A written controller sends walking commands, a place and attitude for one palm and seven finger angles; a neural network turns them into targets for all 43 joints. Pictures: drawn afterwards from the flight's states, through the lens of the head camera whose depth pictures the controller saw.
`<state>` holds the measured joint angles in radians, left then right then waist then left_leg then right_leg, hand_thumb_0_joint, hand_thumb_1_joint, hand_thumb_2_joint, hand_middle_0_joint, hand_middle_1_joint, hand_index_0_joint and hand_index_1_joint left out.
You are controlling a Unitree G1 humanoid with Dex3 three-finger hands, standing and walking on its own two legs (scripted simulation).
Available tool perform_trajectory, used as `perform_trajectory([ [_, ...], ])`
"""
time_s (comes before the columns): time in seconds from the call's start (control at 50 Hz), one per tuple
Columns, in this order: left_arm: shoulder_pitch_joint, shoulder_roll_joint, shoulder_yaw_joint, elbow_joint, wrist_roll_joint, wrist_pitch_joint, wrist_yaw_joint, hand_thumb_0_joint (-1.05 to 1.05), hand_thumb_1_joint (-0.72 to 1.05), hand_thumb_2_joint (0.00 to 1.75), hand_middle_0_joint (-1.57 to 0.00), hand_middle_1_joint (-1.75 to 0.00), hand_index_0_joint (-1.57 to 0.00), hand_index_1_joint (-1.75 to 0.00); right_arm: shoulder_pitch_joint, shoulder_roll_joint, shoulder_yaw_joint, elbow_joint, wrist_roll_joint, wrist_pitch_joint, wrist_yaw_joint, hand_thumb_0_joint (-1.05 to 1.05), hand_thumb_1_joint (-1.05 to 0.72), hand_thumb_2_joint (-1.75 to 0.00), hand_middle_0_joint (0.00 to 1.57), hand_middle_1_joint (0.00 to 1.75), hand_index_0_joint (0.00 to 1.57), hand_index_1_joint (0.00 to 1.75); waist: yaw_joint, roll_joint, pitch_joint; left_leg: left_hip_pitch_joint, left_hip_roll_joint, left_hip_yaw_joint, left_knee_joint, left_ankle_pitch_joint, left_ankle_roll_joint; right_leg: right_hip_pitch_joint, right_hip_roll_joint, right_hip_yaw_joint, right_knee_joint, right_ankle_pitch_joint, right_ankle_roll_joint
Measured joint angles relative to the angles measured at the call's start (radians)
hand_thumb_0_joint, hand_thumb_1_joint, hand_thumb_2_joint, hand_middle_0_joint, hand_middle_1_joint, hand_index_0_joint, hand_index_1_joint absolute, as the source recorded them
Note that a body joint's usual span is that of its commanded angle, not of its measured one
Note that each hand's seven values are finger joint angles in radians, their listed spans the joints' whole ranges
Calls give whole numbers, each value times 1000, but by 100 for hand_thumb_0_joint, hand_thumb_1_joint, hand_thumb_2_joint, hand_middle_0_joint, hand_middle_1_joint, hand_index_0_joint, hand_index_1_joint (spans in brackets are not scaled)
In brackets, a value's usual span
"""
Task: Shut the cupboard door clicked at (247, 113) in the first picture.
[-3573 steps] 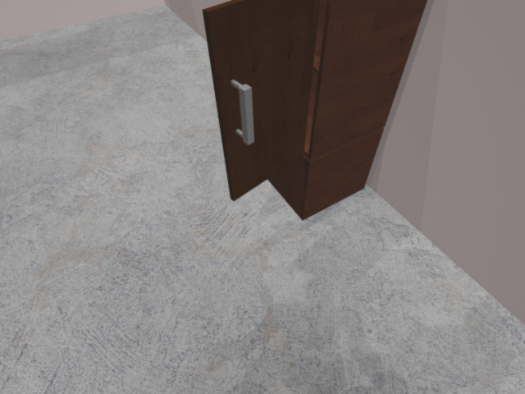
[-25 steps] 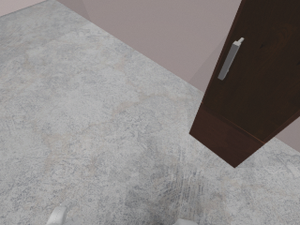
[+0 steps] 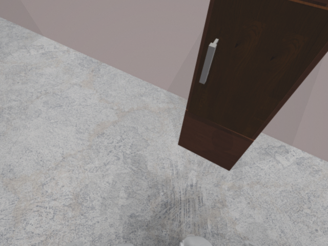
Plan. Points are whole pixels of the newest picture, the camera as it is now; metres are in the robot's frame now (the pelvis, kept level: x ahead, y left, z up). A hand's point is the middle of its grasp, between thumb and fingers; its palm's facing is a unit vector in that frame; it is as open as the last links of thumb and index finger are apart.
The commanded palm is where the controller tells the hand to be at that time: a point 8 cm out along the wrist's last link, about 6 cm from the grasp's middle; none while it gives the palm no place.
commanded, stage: turn to face it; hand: left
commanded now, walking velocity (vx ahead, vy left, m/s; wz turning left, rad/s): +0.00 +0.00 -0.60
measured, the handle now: (209, 62) +0.73 -0.11 +0.01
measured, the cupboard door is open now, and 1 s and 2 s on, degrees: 2 2 2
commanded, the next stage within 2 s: take the last steps up to it in 0.58 s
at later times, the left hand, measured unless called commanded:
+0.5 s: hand (103, 243) +0.14 +0.17 -0.17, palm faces -0.23 -0.95 -0.23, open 7.4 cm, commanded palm none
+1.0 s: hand out of the picture +0.12 +0.13 -0.16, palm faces -0.32 -0.93 -0.18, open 7.4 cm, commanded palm none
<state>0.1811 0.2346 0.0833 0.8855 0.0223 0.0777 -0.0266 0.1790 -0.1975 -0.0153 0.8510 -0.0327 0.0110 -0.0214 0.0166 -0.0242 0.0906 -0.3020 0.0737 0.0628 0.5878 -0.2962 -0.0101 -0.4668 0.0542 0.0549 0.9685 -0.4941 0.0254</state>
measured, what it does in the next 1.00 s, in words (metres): steps on the spot, turning right: right foot, then left foot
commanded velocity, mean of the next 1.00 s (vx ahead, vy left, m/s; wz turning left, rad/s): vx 0.10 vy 0.00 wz -0.26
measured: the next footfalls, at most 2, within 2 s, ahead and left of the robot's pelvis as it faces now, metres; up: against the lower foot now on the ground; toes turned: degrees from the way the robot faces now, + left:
right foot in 0.22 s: +0.03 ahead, -0.15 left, +0.00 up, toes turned -12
left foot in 0.52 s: +0.09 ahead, +0.10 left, +0.00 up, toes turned -11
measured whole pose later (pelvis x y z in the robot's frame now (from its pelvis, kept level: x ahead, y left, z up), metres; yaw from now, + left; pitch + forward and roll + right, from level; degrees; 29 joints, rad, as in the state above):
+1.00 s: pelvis +0.04 -0.03 +0.01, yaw -21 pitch +0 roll -1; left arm 0.30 0.15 0.05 1.03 0.03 -0.01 0.00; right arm 0.29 -0.22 -0.05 1.02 -0.03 0.03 0.01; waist -0.02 0.03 0.02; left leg -0.44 0.07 0.08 0.88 -0.37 -0.02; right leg -0.11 0.01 -0.02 0.40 -0.29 -0.03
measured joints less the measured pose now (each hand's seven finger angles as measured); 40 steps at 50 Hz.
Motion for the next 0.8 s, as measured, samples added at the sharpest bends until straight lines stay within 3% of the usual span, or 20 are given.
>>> perform_trajectory([
  [0.04, -1, 9, 7, 0, -1, 2, -8, 0, 90, 89, -20, -30, -20, -30, 13, 0, 3, 4, -4, 4, -3, 1, -91, -90, 21, 29, 20, 30, 4, 5, 7, 27, 20, 18, -36, 11, -2, -16, -20, -44, 72, -1, 12],
  [0.08, -3, 13, 8, -2, -2, 3, -13, 0, 91, 89, -20, -30, -20, -30, 22, -5, 1, 10, -6, 8, -6, 1, -91, -90, 21, 30, 20, 30, 5, 19, 14, 47, 43, 36, -58, 20, -7, 1, -38, -80, 36, 2, 17],
  [0.16, -9, 16, 4, -2, -3, 0, -19, 0, 91, 89, -20, -30, -20, -30, 35, -27, -12, 21, -4, 13, -2, 1, -90, -90, 21, 30, 20, 30, -6, 47, 21, 58, 83, 80, -40, 3, -23, 79, -55, -115, -149, 38, 6],
  [0.22, -6, 22, -4, -12, -2, -17, -20, 0, 91, 89, -20, -30, -20, -30, 54, -48, -24, 28, 5, 22, 5, 1, -90, -90, 21, 30, 20, 30, -12, 54, 8, 31, 102, 112, 44, -46, -43, 179, -65, -121, -373, 199, -21],
  [0.24, -5, 24, -5, -11, 1, -30, -15, 0, 91, 89, -20, -30, -20, -30, 55, -56, -30, 33, 9, 29, 7, 1, -90, -90, 21, 30, 20, 30, -10, 52, 0, -1, 98, 106, 117, -113, -49, 179, -67, -107, -393, 199, -32],
  [0.28, -15, 4, -13, 0, 0, -42, 0, 0, 91, 89, -20, -30, -20, -30, 36, -81, -41, 49, 14, 51, 2, 1, -91, -90, 21, 30, 20, 30, -17, 83, 13, -75, 70, 27, 304, -216, -50, 158, -51, -97, -348, 180, -38],
  [0.32, -12, -9, -20, 3, 1, -40, 13, 0, 91, 89, -20, -30, -20, -30, 23, -91, -46, 62, 17, 61, -2, 1, -91, -90, 20, 29, 20, 30, -22, 89, 15, -136, 35, -11, 444, -213, -52, 162, -48, -83, -360, 187, -37],
  [0.36, -7, -16, -23, 9, 3, -34, 21, 0, 90, 89, -20, -30, -20, -30, 19, -87, -46, 65, 16, 60, 0, 1, -91, -90, 20, 29, 20, 30, -25, 78, 9, -165, 14, -15, 480, -178, -55, 171, -49, -64, -388, 207, -34],
  [0.42, 0, -19, -27, 18, 8, -25, 23, 0, 90, 89, -20, -30, -20, -30, 27, -70, -42, 59, 17, 51, 6, 1, -91, -90, 20, 29, 19, 30, -27, 54, -11, -145, -3, -6, 374, -144, -52, 177, -52, -39, -413, 222, -29],
  [0.48, 2, -19, -25, 26, 7, -21, 21, 0, 90, 89, -20, -30, -20, -30, 38, -49, -32, 56, 18, 38, 7, 1, -91, -90, 20, 29, 19, 30, -25, 33, -27, -72, -20, -4, 173, -87, -43, 168, -48, -15, -406, 219, -17],
  [0.52, 5, -21, -23, 28, -1, -15, 20, 0, 90, 89, -21, -30, -20, -30, 54, -40, -23, 55, 14, 18, 5, 1, -91, -90, 20, 29, 19, 30, -28, 32, -42, -20, -19, -11, 28, -19, -14, 143, -35, -5, -367, 198, -10],
  [0.58, -7, -11, -17, 38, -4, -3, 17, 0, 90, 89, -20, -30, -20, -30, 66, -7, -4, 67, 0, 5, -1, 1, -91, -90, 20, 29, 20, 30, -29, 7, -35, -12, -14, 15, 35, -23, 20, 77, -28, -3, -163, 34, -17],
  [0.64, -20, -10, -12, 44, -3, -3, 9, 0, 91, 89, -20, -30, -20, -30, 85, 15, 8, 82, -6, 5, -6, 1, -91, -90, 20, 29, 20, 30, -29, 7, -26, 26, -1, 29, -27, 4, 17, 43, -33, -36, -19, 11, -10],
  [0.72, -33, -24, -17, 45, -7, -11, 6, 0, 91, 89, -20, -30, -20, -30, 96, 22, 6, 108, -7, 8, -9, 1, -91, -90, 21, 29, 20, 30, -32, 31, -16, 57, 21, 45, -78, 29, 8, 95, -46, -78, -131, 22, -9],
  [0.8, -16, -34, -23, 51, -4, -32, 3, 0, 91, 89, -20, -30, -20, -30, 119, 17, -5, 133, 1, 16, -1, 1, -90, -90, 21, 30, 20, 30, -36, 41, -38, 48, 31, 67, -28, -6, -12, 227, -52, -91, -412, 123, -31],
])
